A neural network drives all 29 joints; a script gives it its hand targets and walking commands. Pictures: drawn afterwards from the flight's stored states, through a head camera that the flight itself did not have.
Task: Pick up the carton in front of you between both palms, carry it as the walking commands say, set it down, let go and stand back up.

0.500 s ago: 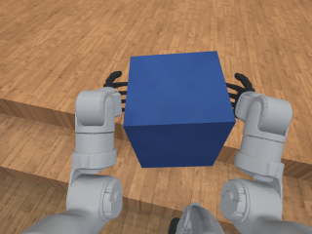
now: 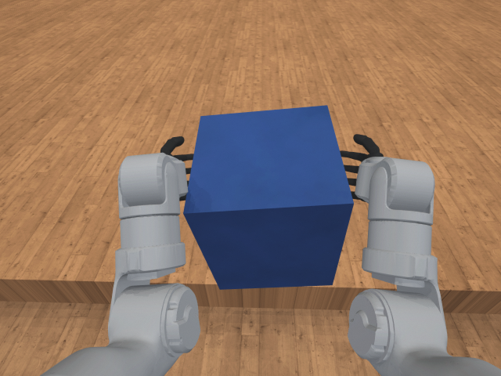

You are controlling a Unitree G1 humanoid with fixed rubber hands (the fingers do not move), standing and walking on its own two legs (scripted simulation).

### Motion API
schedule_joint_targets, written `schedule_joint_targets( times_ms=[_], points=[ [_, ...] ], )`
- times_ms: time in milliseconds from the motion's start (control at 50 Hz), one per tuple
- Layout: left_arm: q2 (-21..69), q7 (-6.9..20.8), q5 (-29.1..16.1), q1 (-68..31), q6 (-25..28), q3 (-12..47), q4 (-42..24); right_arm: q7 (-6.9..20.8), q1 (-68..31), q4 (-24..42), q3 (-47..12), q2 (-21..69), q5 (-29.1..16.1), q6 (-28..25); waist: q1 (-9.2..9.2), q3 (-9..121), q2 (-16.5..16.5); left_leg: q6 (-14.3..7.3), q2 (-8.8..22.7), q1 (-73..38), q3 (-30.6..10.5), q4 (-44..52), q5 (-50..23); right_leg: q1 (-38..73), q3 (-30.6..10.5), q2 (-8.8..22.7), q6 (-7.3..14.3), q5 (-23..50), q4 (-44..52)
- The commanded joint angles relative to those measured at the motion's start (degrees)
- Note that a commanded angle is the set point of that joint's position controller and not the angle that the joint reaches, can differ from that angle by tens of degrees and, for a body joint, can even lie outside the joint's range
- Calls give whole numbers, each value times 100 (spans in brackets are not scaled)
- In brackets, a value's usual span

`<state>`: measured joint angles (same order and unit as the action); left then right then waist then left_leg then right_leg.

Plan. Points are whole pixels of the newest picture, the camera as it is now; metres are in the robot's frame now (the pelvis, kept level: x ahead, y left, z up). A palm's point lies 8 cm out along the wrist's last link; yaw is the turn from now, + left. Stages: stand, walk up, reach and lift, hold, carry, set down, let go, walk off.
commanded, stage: carry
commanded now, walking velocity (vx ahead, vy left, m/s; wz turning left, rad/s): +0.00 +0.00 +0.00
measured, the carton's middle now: (269, 204) +0.38 -0.02 +0.09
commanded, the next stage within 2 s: none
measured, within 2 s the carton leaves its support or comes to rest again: neither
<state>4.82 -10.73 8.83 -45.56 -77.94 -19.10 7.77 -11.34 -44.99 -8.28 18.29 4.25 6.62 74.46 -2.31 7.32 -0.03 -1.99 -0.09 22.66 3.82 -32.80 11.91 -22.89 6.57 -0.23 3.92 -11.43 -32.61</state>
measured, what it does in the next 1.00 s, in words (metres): stands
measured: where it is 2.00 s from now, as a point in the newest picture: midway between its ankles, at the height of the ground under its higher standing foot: outside the picture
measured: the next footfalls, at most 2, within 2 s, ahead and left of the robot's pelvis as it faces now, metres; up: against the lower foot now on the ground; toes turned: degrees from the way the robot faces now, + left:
none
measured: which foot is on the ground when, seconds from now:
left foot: down 0.00-1.00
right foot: down 0.00-1.00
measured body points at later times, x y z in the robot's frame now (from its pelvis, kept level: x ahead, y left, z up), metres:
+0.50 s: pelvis +0.01 +0.00 +0.00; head -0.01 +0.00 +0.45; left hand +0.36 +0.14 +0.13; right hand +0.35 -0.16 +0.13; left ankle +0.06 +0.10 -0.73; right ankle +0.06 -0.08 -0.73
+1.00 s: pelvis +0.01 -0.01 +0.00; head -0.02 -0.02 +0.45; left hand +0.35 +0.13 +0.13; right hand +0.35 -0.17 +0.13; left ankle +0.06 +0.10 -0.73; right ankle +0.06 -0.08 -0.73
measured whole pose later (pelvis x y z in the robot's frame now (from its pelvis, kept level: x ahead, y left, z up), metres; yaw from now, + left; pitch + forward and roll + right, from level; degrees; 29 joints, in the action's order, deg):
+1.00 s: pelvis +0.01 -0.01 +0.00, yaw -1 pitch +1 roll +0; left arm 6.0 -10.9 6.3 -32.2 -68.6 -14.2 4.4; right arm -11.0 -31.7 -3.8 13.5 6.3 6.6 66.3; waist 0.2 5.8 -0.4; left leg -1.3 1.4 20.4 4.7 -30.3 11.3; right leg -20.8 6.2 -1.4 4.8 -10.6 -29.7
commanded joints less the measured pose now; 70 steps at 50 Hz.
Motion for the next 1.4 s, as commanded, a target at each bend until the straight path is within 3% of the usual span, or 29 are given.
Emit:
schedule_joint_targets(
  times_ms=[0, 80, 220, 320, 620, 920, 1380],
  points=[
    [5199, 979, -1788, -3619, 315, 2694, 336, 1133, -3776, -470, -2932, 5883, -2136, 1, 245, 1388, -112, -416, 872, -28, -984, 978, 400, 990, -815, 685, 219, -178, 543],
    [5747, 1094, -1927, -3559, 651, 2830, 547, 1153, -3428, -696, -2766, 6146, -1869, -355, 195, 1531, -83, -464, 796, -537, -756, 767, -128, 808, -954, 743, 321, 96, 651],
    [6186, 1078, -2429, -3692, 1070, 3633, -351, 1040, -3323, 276, -3404, 6221, -1928, -743, 191, 1853, -72, -534, 761, -804, -707, 699, -123, 904, -1013, 693, 349, 10, 655],
    [5841, 968, -2357, -3076, 1097, 3873, -716, 976, -2769, 635, -3804, 5958, -1988, -740, 219, 2140, -55, -531, 751, -898, -663, 604, -495, 1127, -959, 726, 323, 333, 564],
    [5367, 938, -2050, -2439, 1098, 3825, -705, 1007, -2461, 638, -3978, 5754, -2089, -777, 219, 1721, -35, -498, 780, -780, -676, 641, -344, 1060, -1053, 803, 389, 595, 736],
    [5436, 970, -2194, -2557, 1131, 3898, -752, 945, -2411, 649, -3899, 5697, -1974, -790, 245, 1617, 101, -405, 681, -736, -573, 603, 80, 890, -1215, 852, 310, -225, 1048],
    [5451, 970, -2228, -2497, 1135, 3960, -862, 965, -2336, 758, -3983, 5693, -2036, -788, 225, 1680, 24, -434, 789, -775, -624, 627, -215, 1076, -1073, 821, 330, 455, 805]
  ],
)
